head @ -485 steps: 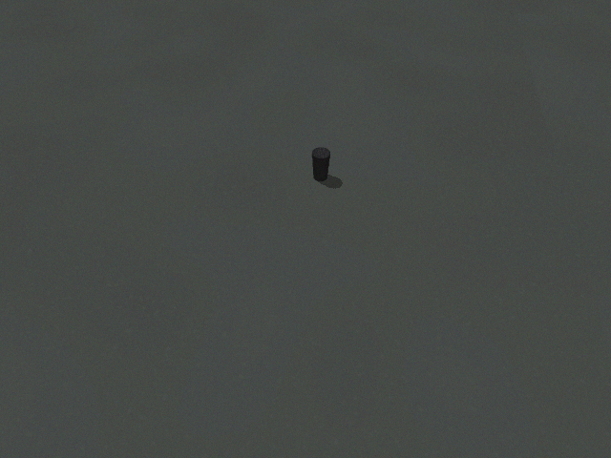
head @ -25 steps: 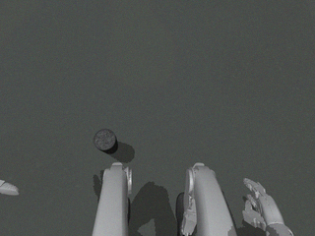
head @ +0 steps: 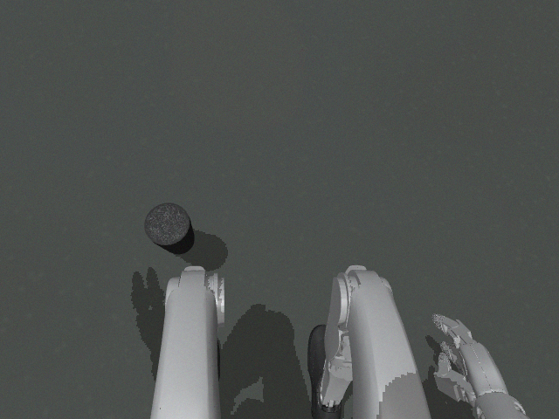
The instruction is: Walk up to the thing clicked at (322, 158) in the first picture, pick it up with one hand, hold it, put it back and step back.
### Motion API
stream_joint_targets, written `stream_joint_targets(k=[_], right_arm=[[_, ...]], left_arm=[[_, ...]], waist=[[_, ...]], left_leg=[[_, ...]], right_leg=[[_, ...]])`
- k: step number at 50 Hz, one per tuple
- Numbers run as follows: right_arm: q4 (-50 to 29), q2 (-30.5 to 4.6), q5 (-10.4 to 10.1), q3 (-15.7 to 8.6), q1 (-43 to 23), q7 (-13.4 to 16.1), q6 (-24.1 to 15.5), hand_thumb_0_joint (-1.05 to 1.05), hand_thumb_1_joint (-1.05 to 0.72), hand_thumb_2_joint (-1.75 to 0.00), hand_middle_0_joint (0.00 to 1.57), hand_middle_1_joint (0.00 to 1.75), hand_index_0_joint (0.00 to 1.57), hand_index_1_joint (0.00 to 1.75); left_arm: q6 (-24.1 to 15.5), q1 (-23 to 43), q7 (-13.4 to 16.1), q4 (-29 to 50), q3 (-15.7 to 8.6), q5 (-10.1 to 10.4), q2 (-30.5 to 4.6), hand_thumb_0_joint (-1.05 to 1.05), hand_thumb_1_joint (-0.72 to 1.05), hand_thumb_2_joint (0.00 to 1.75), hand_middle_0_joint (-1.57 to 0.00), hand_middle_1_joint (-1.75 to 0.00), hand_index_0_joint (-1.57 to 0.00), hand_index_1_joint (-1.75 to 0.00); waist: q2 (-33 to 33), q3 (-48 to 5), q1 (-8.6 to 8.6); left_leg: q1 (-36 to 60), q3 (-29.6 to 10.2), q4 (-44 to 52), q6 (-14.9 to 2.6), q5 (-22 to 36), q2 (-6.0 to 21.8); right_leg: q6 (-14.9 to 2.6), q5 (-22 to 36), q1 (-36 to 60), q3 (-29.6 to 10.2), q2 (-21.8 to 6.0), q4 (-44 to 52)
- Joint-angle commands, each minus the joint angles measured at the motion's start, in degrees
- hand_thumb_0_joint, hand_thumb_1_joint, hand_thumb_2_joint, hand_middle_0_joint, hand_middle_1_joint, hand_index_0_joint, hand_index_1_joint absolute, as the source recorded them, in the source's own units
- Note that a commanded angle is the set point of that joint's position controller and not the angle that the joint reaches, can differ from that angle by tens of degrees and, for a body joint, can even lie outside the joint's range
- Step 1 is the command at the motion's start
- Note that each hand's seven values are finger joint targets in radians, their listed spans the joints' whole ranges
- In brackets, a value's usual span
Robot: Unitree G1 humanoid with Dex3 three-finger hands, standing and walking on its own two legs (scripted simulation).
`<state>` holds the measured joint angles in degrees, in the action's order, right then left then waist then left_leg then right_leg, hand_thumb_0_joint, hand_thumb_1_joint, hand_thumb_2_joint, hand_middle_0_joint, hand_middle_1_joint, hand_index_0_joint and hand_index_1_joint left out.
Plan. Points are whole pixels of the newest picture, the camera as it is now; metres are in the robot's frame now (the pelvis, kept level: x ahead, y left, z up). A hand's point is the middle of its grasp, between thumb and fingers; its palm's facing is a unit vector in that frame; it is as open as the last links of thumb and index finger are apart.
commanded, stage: go down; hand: left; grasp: from the side
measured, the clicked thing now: (174, 232) +0.43 +0.22 -0.36
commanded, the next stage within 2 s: approach in 1.06 s
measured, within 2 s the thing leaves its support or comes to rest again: neither
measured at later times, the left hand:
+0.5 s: hand out of the picture +0.34 +0.41 -0.04, palm faces +0.21 -0.97 -0.15, open 17.4 cm
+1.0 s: hand out of the picture +0.35 +0.42 -0.05, palm faces +0.22 -0.97 -0.13, open 17.5 cm
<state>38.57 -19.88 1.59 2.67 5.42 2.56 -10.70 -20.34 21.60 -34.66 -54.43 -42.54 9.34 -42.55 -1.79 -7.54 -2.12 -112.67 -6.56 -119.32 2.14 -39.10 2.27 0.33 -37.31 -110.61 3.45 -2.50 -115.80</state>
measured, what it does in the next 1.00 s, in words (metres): lowers itself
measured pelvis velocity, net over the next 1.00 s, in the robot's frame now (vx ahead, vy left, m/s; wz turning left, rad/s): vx -0.01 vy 0.00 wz -0.02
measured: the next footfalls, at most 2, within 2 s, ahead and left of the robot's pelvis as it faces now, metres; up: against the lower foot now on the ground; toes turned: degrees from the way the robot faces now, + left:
none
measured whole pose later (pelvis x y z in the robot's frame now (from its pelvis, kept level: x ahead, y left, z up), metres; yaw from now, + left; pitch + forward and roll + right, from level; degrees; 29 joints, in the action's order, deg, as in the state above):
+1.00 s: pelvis -0.01 +0.00 -0.06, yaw -1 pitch +31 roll -6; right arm 39.7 -20.9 2.3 4.6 5.6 0.8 -9.8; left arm -21.1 27.9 -39.4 -58.0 -46.8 10.7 -47.8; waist -2.2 -5.3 -3.2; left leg -121.7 -7.5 -129.8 1.8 -39.5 1.4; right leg 1.1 -37.5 -119.0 3.1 -2.5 -125.6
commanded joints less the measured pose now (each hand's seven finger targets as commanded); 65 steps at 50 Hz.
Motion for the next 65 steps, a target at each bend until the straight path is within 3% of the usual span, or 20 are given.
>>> stream_joint_targets(k=[1,3,4,8,17,21,24,27,30,34,36,38,43,48,55,57,58,61,63,65], right_arm=[[-3.67,-12.44,0.20,-4.20,5.40,0.96,-2.10,0.00,-0.92,-0.91,0.20,0.30,0.20,0.30],[-3.50,-12.67,0.23,-4.37,5.83,0.83,-1.98,0.00,-0.92,-0.91,0.20,0.30,0.20,0.30],[-3.75,-12.80,0.32,-4.28,5.54,0.86,-1.99,0.00,-0.91,-0.91,0.20,0.30,0.20,0.30],[-3.45,-13.16,0.20,-4.17,5.64,0.71,-1.92,0.00,-0.92,-0.91,0.20,0.30,0.20,0.30],[-3.45,-12.94,-0.13,-3.72,5.61,0.39,-1.67,0.00,-0.92,-0.91,0.20,0.30,0.20,0.30],[-3.49,-13.43,-0.02,-3.67,5.64,0.26,-1.62,0.00,-0.92,-0.91,0.20,0.30,0.20,0.30],[-2.81,-13.09,0.09,-3.43,6.31,0.04,-1.62,0.00,-0.92,-0.91,0.20,0.30,0.20,0.30],[-3.22,-13.40,0.21,-3.38,6.31,-0.09,-1.61,0.00,-0.92,-0.91,0.20,0.30,0.20,0.30],[-2.56,-13.44,0.15,-3.45,6.70,-0.11,-1.33,0.00,-0.92,-0.91,0.20,0.30,0.20,0.30],[-2.51,-13.97,0.20,-3.41,6.95,-0.29,-0.99,0.00,-0.92,-0.91,0.20,0.30,0.20,0.30],[-2.47,-13.70,0.23,-3.31,6.64,-0.43,-1.01,0.00,-0.92,-0.91,0.20,0.30,0.20,0.30],[-2.81,-14.00,0.22,-3.34,6.04,-0.46,-1.13,0.00,-0.92,-0.91,0.20,0.30,0.20,0.30],[-2.30,-14.06,0.32,-3.00,6.53,-0.64,-0.86,0.00,-0.92,-0.91,0.20,0.30,0.20,0.30],[-1.99,-14.24,0.67,-2.80,6.76,-0.76,-0.77,0.00,-0.92,-0.91,0.20,0.30,0.20,0.30],[-1.53,-14.61,0.60,-3.10,7.15,-0.90,-0.61,0.00,-0.92,-0.91,0.20,0.30,0.20,0.30],[-2.92,-14.82,0.51,-3.07,5.81,-0.86,-0.63,0.00,-0.92,-0.91,0.20,0.30,0.20,0.30],[-2.77,-14.70,0.37,-3.09,6.18,-0.88,-0.58,0.00,-0.94,-0.91,0.20,0.30,0.20,0.30],[-2.08,-14.04,0.44,-2.88,5.78,-1.07,-0.93,0.00,-0.91,-0.91,0.20,0.30,0.20,0.30],[-1.97,-14.11,0.64,-2.55,5.48,-1.19,-1.19,0.00,-0.92,-0.91,0.20,0.30,0.20,0.30],[-1.04,-13.98,1.04,-2.20,5.33,-1.44,-1.45,0.00,-0.91,-0.91,0.20,0.30,0.20,0.30]], left_arm=[[-3.51,7.61,-0.72,9.29,-6.07,2.07,-23.82,0.00,-0.52,0.09,-0.05,-0.09,-0.04,-0.09],[-3.28,8.91,-1.18,9.18,-5.71,2.08,-23.18,0.00,-0.52,0.09,-0.05,-0.08,-0.04,-0.09],[-3.29,9.80,-1.28,10.41,-6.34,1.89,-25.11,0.00,-0.52,0.08,-0.04,-0.08,-0.04,-0.08],[-2.94,9.82,-1.49,10.13,-6.95,2.05,-25.62,0.00,-0.51,0.09,-0.04,-0.08,-0.03,-0.08],[-2.55,10.89,-2.12,8.95,-6.44,2.62,-25.65,0.00,-0.54,0.09,-0.04,-0.08,-0.03,-0.09],[-2.69,11.99,-2.40,9.58,-6.86,2.49,-27.34,0.00,-0.53,0.09,-0.04,-0.08,-0.03,-0.08],[-2.78,12.35,-2.76,8.34,-6.48,3.02,-25.81,0.00,-0.54,0.09,-0.04,-0.07,-0.03,-0.08],[-2.96,12.49,-2.63,9.09,-7.92,2.72,-28.46,0.00,-0.54,0.08,-0.04,-0.07,-0.04,-0.07],[-2.95,12.13,-3.17,8.04,-6.85,2.76,-26.03,0.00,-0.53,0.09,-0.04,-0.08,-0.03,-0.08],[-3.32,13.25,-3.18,9.15,-8.29,2.76,-28.55,0.00,-0.55,0.09,-0.04,-0.07,-0.03,-0.08],[-3.27,12.66,-3.41,7.75,-7.55,2.99,-26.64,0.00,-0.55,0.08,-0.04,-0.07,-0.03,-0.08],[-3.78,14.50,-3.38,8.83,-8.55,3.03,-28.61,0.00,-0.54,0.08,-0.04,-0.06,-0.03,-0.07],[-3.95,13.29,-3.92,5.86,-8.39,3.26,-27.55,0.00,-0.54,0.09,-0.04,-0.07,-0.03,-0.08],[-4.35,14.67,-4.36,7.18,-9.42,3.40,-30.37,0.00,-0.56,0.08,-0.05,-0.07,-0.03,-0.08],[-4.45,15.14,-4.87,7.10,-8.25,3.15,-28.38,0.00,-0.55,0.09,-0.05,-0.07,-0.03,-0.08],[-4.52,15.20,-4.45,8.50,-10.21,3.19,-31.47,0.00,-0.55,0.07,-0.05,-0.07,-0.04,-0.08],[-4.37,15.40,-4.53,7.52,-9.14,3.30,-29.87,0.00,-0.58,0.13,-0.07,-0.10,-0.03,-0.14],[-4.89,14.06,-5.17,4.63,-6.87,4.58,-23.91,0.00,-0.60,0.04,-0.08,-0.08,-0.06,-0.11],[-6.22,13.08,-5.22,2.29,-7.53,5.37,-22.85,0.00,-0.60,0.03,-0.08,-0.08,-0.06,-0.10],[-8.63,14.40,-5.81,0.85,-5.95,6.39,-20.14,0.00,-0.60,0.04,-0.08,-0.08,-0.05,-0.10]], waist=[[11.09,-33.03,2.56],[11.30,-33.58,1.84],[12.18,-33.66,2.38],[12.92,-34.11,2.47],[11.63,-31.03,1.74],[12.64,-31.66,1.90],[11.60,-30.74,1.24],[11.94,-32.73,1.94],[13.34,-31.31,1.51],[14.18,-32.96,1.79],[13.12,-30.92,1.39],[13.24,-31.12,1.46],[12.39,-30.36,1.16],[13.25,-32.85,1.36],[14.70,-32.34,1.05],[14.45,-32.70,1.85],[14.05,-32.19,1.23],[12.23,-28.03,-0.09],[10.88,-26.74,-0.13],[9.39,-25.94,-1.55]], left_leg=[[21.65,4.03,15.09,-3.35,7.94,-1.02],[21.90,3.80,14.49,-3.31,8.20,-1.02],[21.24,3.94,14.32,-3.33,7.18,-1.01],[21.68,3.18,14.18,-3.25,5.67,-0.96],[17.88,3.12,12.47,-3.54,3.14,-1.15],[18.25,3.13,11.85,-3.45,3.69,-1.16],[16.58,3.62,10.72,-3.57,4.18,-1.22],[16.64,4.10,10.14,-3.60,5.47,-1.41],[18.02,3.11,10.80,-3.27,5.35,-1.26],[19.15,2.77,9.98,-3.04,7.53,-1.18],[17.37,3.12,9.57,-3.31,6.34,-1.28],[17.10,2.70,9.89,-3.49,3.26,-1.14],[15.95,2.92,8.86,-3.45,4.42,-1.36],[16.03,3.85,7.02,-3.44,6.78,-1.37],[17.39,3.05,7.39,-3.13,6.53,-1.41],[16.79,2.83,7.70,-3.22,5.15,-1.31],[16.68,2.98,7.52,-3.29,4.55,-1.36],[13.59,2.93,6.43,-3.45,3.43,-1.40],[12.49,2.70,5.30,-3.46,4.26,-1.41],[11.31,2.74,3.14,-3.50,5.05,-1.39]], right_leg=[[-2.29,6.24,17.69,0.54,2.17,10.93],[-2.36,6.73,16.44,0.81,2.21,10.12],[-2.30,5.88,16.59,0.73,2.15,9.94],[-2.31,5.09,14.62,1.38,2.18,8.46],[-2.27,2.49,11.53,1.72,2.29,7.51],[-2.32,2.78,11.01,1.75,2.22,6.56],[-2.22,3.04,11.34,1.70,2.25,6.40],[-2.23,3.91,12.72,1.53,2.24,6.12],[-2.46,4.03,9.59,2.03,2.19,4.95],[-2.53,5.80,9.46,2.09,2.00,3.71],[-2.42,4.86,8.64,2.08,2.11,3.94],[-2.35,2.72,8.01,2.19,2.17,3.80],[-2.26,3.32,7.95,2.38,2.06,3.07],[-2.35,4.90,9.54,1.92,2.14,2.46],[-2.55,4.88,6.61,2.40,2.09,1.23],[-2.45,3.75,6.83,2.41,2.07,1.33],[-2.38,3.52,6.48,2.41,2.14,1.77],[-2.37,2.67,4.27,2.68,2.30,1.39],[-2.29,3.30,4.32,2.97,2.30,0.57],[-2.25,3.69,3.53,3.09,2.49,-0.23]])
